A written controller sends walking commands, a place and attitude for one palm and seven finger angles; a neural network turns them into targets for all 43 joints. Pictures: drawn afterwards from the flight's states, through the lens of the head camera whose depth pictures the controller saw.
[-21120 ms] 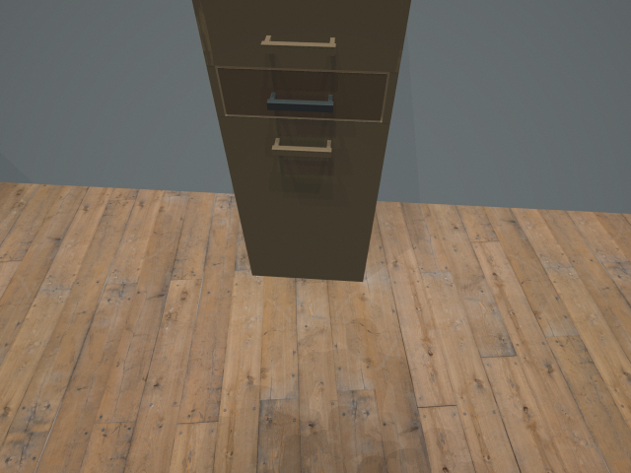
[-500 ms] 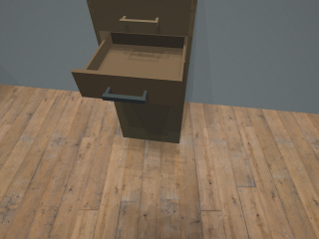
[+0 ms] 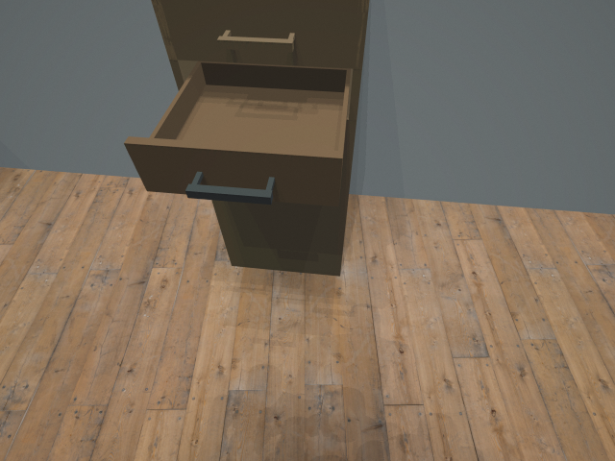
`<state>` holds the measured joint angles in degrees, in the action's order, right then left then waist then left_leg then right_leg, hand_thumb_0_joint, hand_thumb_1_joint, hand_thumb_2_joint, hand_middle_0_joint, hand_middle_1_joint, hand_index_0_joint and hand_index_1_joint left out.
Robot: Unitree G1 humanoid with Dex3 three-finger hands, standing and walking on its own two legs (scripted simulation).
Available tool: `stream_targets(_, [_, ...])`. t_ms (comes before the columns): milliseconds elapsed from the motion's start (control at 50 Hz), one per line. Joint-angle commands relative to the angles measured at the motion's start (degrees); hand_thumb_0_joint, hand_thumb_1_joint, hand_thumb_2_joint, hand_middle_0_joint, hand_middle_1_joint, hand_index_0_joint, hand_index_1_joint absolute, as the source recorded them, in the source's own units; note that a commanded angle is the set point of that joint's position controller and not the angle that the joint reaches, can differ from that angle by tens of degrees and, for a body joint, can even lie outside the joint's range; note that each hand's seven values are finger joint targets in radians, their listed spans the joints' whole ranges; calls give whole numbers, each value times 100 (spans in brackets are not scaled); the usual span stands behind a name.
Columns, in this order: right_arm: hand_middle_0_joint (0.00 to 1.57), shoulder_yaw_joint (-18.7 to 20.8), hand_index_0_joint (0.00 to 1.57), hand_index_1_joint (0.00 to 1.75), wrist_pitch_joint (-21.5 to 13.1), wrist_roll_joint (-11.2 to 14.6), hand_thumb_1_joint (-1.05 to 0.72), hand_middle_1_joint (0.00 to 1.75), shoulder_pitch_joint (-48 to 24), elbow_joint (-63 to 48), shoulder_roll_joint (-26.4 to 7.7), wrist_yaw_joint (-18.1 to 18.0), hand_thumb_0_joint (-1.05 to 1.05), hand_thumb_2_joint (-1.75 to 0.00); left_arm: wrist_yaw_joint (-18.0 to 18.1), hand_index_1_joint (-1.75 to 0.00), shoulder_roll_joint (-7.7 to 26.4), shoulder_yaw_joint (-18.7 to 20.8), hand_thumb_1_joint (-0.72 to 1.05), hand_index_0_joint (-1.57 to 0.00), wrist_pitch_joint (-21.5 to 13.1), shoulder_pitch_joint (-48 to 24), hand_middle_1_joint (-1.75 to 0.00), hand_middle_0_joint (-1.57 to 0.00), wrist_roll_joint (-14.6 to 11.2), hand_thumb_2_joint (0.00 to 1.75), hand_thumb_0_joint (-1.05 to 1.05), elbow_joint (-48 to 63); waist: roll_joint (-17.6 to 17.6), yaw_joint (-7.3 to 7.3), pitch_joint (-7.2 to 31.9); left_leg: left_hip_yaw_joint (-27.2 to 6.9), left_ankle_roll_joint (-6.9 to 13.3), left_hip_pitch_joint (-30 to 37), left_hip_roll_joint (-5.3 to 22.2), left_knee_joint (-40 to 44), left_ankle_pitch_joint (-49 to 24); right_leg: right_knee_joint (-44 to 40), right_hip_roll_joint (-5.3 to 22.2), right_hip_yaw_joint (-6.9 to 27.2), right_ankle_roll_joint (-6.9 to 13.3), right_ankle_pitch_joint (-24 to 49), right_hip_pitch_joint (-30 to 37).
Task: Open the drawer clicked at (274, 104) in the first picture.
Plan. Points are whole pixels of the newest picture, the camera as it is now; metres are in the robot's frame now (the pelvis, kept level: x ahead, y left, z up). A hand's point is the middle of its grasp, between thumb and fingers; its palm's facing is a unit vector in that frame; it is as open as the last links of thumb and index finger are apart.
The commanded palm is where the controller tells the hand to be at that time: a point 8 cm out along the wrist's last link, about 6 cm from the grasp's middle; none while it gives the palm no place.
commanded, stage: look to check the result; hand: left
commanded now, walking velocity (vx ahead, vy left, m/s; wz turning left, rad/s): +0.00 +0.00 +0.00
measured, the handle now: (232, 186) +0.55 +0.17 +0.00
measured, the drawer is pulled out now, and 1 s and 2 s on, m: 0.30 0.30 0.30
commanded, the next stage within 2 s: stand and wait in 0.40 s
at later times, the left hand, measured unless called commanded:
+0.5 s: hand out of the picture +0.03 +0.18 -0.17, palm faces +0.02 -0.97 -0.23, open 7.4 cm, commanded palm none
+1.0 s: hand out of the picture +0.07 +0.20 -0.16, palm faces +0.00 -0.96 -0.27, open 7.4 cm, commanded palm none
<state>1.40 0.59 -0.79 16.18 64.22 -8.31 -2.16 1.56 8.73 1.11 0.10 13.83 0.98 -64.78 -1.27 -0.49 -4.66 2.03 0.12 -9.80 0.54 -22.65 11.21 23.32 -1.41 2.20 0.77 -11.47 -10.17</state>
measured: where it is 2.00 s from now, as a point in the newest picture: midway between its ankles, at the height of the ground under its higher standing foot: outside the picture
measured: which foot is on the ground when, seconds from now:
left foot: down 0.00-1.00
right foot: down 0.00-1.00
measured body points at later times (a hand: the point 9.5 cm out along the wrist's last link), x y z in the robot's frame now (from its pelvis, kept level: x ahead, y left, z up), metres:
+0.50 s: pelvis +0.01 -0.01 +0.00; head +0.03 -0.01 +0.45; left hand +0.03 +0.23 -0.15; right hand +0.02 -0.24 -0.16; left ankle +0.01 +0.12 -0.74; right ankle +0.01 -0.11 -0.74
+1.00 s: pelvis +0.02 -0.01 +0.00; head +0.04 -0.02 +0.45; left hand +0.07 +0.25 -0.14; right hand +0.05 -0.26 -0.15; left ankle +0.01 +0.12 -0.74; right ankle +0.01 -0.11 -0.74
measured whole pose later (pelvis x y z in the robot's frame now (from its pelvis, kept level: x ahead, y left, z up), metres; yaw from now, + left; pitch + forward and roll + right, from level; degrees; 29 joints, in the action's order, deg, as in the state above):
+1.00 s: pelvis +0.02 -0.01 +0.00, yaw +0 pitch -1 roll +0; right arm 1.5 0.4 -1.0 10.4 64.0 -13.3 -1.7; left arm 0.8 13.2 1.6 -0.5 8.5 1.0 -64.5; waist -1.1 -0.6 -4.8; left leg 2.0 -0.6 -7.0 1.2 -19.4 11.0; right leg 19.9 -2.1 2.2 1.4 -11.1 -7.3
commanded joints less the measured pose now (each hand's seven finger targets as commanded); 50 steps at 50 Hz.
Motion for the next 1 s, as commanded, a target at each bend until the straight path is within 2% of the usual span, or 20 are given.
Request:
stream_targets(0, [20, 71, 20, 30, -92, 19, -90, 30, 356, -139, -518, -32, 0, -90, 63, -30, 670, 134, 90, -20, -70, 284, -30, -20, -30, 90, 0, 133, 90, -20, 116, -482, 146, 207, 522, 394, -366, -485, 532, 394, 192, 439, -232])
stream_targets(40, [20, 66, 20, 30, -79, 17, -90, 30, 310, -129, -532, -27, 0, -90, 61, -30, 677, 127, 90, -20, -67, 276, -30, -20, -30, 90, 0, 114, 56, -23, -1, -488, 132, 162, 502, 425, -233, -541, 539, 404, 191, 284, -290])
stream_targets(440, [20, 124, 20, 30, -86, 4, -90, 30, -19, -186, -816, -18, 0, -90, 37, -30, 934, 188, 90, -20, -116, 17, -30, -20, -29, 90, 0, 167, 140, -32, 109, -473, 110, 325, 520, 415, -377, -655, 586, 452, 201, 531, -159])
stream_targets(520, [20, 135, 20, 30, -102, 2, -90, 30, -86, -195, -896, -19, 0, -90, 32, -30, 1021, 206, 90, -20, -129, -55, -30, -20, -31, 90, 0, 190, 92, -28, 243, -477, 108, 405, 542, 410, -539, -622, 595, 460, 212, 763, -51])
stream_targets(580, [20, 130, 20, 30, -106, 0, -90, 30, -132, -203, -953, -22, 0, -90, 28, -30, 1054, 208, 90, -20, -124, -136, -30, -20, -29, 90, 0, 206, -13, -35, 200, -485, 109, 398, 566, 462, -529, -636, 594, 449, 210, 727, -53])
stream_targets(660, [20, 138, 20, 30, -107, 9, -90, 30, -219, -226, -1039, -18, 0, -90, 19, -30, 1119, 220, 90, -20, -129, -179, -30, -20, -28, 90, 0, 214, 160, -13, 223, -490, 117, 448, 569, 479, -546, -659, 580, 460, 205, 730, -55])
stream_targets(680, [20, 137, 20, 30, -106, -1, -90, 30, -220, -208, -1041, -12, 0, -90, 16, -30, 1142, 214, 90, -20, -123, -219, -30, -20, -26, 90, 0, 210, 56, -28, 217, -477, 109, 437, 569, 488, -530, -669, 611, 446, 199, 715, -38])
stream_targets(760, [20, 139, 20, 30, -110, 8, -90, 30, -296, -243, -1146, -8, 0, -90, 11, -30, 1226, 227, 90, -20, -144, -270, -30, -20, -28, 90, 0, 229, 114, -23, 335, -462, 107, 519, 583, 485, -589, -675, 601, 470, 206, 839, 16])
stream_targets(940, [20, 137, 20, 30, -126, -8, -90, 30, -429, -237, -1291, 0, 0, -90, -4, -30, 1355, 232, 90, -20, -142, -452, -30, -20, -29, 90, 0, 241, 21, -28, 333, -478, 95, 511, 608, 562, -674, -678, 628, 477, 200, 931, 95])
stream_targets(980, [20, 141, 20, 30, -131, -7, -90, 30, -476, -247, -1326, 0, 0, -90, -4, -30, 1385, 235, 90, -20, -147, -487, -30, -20, -28, 90, 0, 249, 104, -33, 332, -488, 100, 533, 618, 567, -696, -688, 626, 465, 194, 941, 94])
